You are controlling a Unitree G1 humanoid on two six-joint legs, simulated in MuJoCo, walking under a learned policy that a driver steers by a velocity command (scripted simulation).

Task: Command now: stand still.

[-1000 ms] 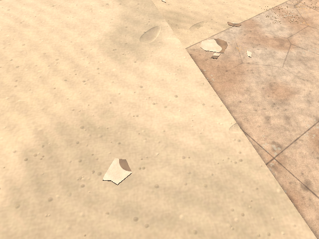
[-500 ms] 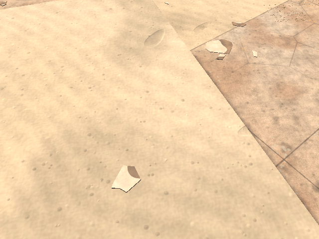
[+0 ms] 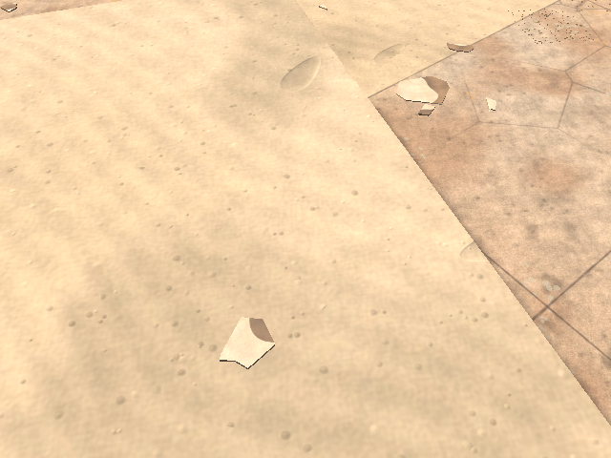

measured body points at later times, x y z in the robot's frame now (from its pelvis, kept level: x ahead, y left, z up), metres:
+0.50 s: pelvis +0.00 +0.01 +0.00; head +0.01 +0.01 +0.45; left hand +0.03 +0.25 -0.16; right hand +0.00 -0.23 -0.15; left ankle -0.03 +0.10 -0.74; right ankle +0.03 -0.14 -0.74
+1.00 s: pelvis +0.15 -0.06 +0.01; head +0.16 -0.07 +0.46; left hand +0.10 +0.18 -0.14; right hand +0.27 -0.32 -0.12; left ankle +0.22 +0.10 -0.66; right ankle +0.08 -0.14 -0.74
